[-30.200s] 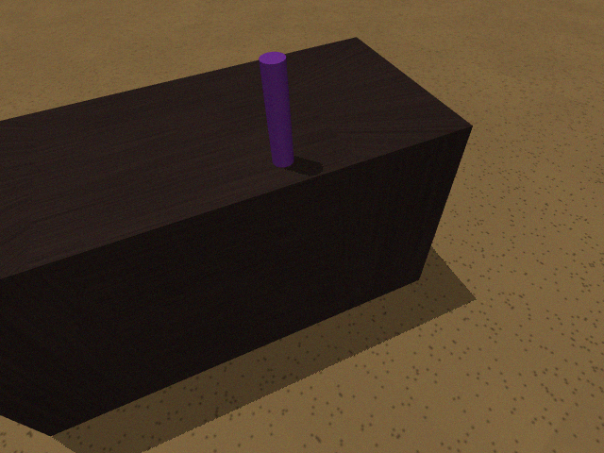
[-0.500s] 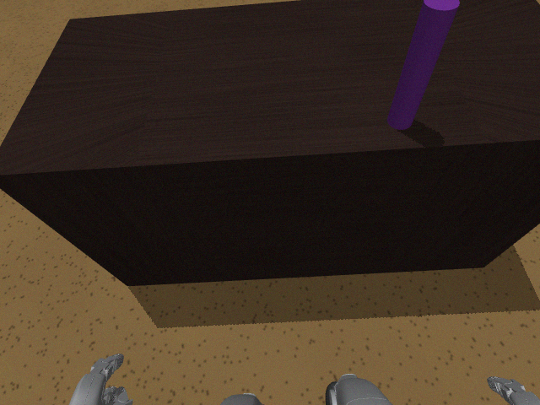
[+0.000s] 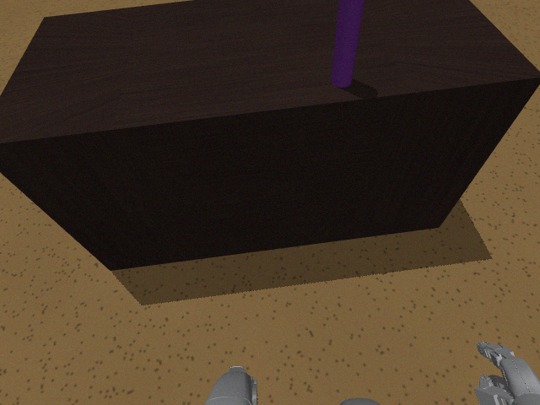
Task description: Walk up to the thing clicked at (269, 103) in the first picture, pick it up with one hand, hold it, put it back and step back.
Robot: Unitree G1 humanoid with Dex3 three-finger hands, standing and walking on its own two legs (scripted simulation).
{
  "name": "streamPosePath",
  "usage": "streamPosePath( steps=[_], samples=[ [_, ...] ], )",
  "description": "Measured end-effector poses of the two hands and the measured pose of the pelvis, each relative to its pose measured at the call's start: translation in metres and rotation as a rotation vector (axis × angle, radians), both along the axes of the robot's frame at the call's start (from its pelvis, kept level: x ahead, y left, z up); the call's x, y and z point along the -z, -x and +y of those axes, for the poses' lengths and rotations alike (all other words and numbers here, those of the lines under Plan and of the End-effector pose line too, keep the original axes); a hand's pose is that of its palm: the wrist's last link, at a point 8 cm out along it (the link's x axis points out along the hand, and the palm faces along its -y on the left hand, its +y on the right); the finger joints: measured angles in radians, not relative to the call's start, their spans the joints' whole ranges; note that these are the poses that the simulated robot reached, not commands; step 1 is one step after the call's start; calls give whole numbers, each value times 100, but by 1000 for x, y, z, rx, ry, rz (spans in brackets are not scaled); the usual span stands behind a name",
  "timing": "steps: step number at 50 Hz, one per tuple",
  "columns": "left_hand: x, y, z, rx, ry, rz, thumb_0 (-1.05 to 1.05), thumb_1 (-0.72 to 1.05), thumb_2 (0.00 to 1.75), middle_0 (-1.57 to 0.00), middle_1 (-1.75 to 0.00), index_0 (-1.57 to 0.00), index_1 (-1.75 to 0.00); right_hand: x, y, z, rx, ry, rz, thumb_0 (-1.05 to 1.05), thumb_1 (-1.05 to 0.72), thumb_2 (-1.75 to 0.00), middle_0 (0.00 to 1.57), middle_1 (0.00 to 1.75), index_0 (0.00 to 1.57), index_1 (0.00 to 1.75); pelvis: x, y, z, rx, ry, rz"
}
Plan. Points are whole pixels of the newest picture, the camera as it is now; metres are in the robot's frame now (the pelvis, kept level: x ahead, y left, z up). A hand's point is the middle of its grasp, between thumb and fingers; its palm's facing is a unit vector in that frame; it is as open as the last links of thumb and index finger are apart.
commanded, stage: step back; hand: right
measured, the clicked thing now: (347, 32) +0.81 -0.15 +0.07
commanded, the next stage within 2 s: stand in 1.84 s
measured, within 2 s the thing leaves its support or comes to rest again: neither
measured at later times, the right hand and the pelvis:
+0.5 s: hand out of the picture -0.06 -0.27 -0.12, palm faces -0.14 +0.89 -0.43, open 7.4 cm; pelvis -0.15 -0.01 +0.01, yaw +5 degrees
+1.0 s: hand out of the picture -0.20 -0.31 -0.15, palm faces -0.16 +0.92 -0.36, open 7.4 cm; pelvis -0.28 -0.04 +0.01, yaw +6 degrees
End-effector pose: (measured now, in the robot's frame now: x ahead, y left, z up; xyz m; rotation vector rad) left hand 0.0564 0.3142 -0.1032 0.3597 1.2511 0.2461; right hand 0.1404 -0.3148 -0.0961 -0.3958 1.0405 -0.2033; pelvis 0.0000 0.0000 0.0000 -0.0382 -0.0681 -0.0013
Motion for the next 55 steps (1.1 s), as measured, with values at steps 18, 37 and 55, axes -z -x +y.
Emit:
streamPosePath(
  steps=[18,37,55],
  samples=[
    [-9,53,-1,-13,-20,-217,0,90,90,-21,-30,-21,-30,15,174,5,-34,4,241,1,-90,-90,20,30,21,29,0,114,-8,-107,-81,22],
    [1,257,-52,-28,2,2,0,90,90,-20,-30,-21,-30,-3,230,-44,-43,1,9,1,-90,-90,20,30,21,30,-2,241,-50,-22,1,17],
    [-18,315,-24,-105,-36,-51,0,90,90,-21,-30,-21,-30,10,349,-22,-36,-63,195,1,-90,-90,20,30,21,29,-12,280,-40,-102,-72,28]
  ],
)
